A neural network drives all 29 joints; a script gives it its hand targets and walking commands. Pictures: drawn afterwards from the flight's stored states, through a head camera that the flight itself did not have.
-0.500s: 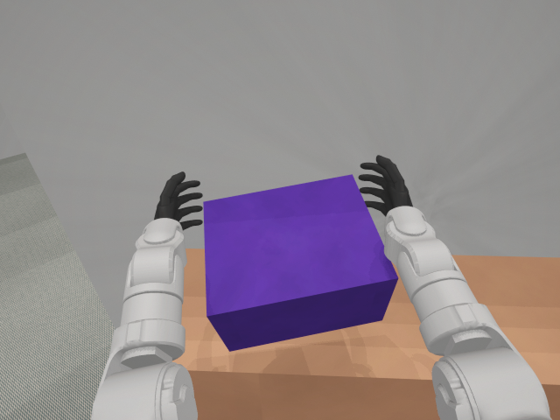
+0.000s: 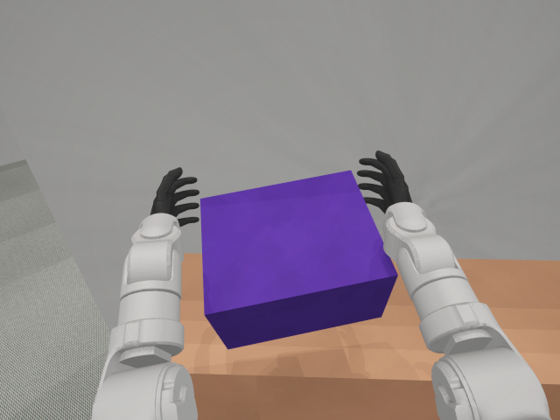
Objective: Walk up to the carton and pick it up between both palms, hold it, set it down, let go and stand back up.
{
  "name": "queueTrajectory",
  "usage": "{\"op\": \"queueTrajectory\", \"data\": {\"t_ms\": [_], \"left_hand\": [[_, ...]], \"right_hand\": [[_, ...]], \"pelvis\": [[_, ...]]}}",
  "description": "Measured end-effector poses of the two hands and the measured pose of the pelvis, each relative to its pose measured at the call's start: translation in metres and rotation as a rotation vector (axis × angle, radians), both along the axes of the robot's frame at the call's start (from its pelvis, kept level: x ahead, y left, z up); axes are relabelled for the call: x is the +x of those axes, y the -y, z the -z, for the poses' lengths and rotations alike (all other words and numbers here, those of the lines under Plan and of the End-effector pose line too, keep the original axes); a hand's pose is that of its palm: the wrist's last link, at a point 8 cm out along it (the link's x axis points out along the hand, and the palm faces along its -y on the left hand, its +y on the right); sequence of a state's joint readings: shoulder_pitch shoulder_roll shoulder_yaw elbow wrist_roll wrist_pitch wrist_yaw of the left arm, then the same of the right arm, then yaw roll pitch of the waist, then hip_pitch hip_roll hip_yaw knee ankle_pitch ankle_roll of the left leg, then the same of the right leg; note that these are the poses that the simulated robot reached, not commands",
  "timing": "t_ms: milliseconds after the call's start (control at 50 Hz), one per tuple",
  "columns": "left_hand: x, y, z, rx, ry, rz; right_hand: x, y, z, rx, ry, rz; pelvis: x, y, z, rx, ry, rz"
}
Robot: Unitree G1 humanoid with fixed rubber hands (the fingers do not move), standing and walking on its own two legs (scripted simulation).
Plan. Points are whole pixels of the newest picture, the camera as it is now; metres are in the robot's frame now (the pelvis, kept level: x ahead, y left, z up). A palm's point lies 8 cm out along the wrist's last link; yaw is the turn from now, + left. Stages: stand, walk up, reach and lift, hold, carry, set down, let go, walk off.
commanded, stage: hold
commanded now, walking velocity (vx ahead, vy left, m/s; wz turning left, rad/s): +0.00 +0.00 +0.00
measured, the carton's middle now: (290, 257) +0.36 +0.00 +0.10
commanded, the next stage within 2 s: none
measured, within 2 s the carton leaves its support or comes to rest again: neither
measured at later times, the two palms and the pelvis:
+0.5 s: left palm (164, 219) +0.36 +0.18 +0.19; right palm (396, 203) +0.36 -0.15 +0.20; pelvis +0.00 +0.00 +0.00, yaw +0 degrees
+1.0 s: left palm (163, 216) +0.36 +0.18 +0.19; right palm (397, 201) +0.36 -0.15 +0.21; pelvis +0.00 +0.00 +0.00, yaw +0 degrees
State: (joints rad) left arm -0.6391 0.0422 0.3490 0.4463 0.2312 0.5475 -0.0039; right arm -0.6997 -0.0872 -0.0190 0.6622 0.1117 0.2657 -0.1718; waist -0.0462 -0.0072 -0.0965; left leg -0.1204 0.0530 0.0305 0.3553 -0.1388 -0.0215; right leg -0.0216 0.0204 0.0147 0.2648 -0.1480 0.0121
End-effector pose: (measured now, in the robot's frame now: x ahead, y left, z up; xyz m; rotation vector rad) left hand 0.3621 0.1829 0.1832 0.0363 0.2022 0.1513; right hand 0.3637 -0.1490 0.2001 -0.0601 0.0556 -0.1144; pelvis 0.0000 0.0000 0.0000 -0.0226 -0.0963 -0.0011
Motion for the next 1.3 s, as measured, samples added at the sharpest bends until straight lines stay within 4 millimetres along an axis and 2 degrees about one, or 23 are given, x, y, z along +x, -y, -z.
{"op": "queueTrajectory", "data": {"t_ms": [280,1300], "left_hand": [[-0.005,0.0,-0.003,0.003,-0.012,-0.003],[-0.006,0.0,-0.01,0.012,-0.007,-0.001]], "right_hand": [[-0.005,-0.001,-0.002,0.006,-0.005,-0.002],[-0.006,0.0,-0.007,0.022,0.0,-0.004]], "pelvis": [[-0.003,0.0,0.0,0.0,0.006,0.0],[-0.003,0.0,0.0,0.0,0.008,0.0]]}}
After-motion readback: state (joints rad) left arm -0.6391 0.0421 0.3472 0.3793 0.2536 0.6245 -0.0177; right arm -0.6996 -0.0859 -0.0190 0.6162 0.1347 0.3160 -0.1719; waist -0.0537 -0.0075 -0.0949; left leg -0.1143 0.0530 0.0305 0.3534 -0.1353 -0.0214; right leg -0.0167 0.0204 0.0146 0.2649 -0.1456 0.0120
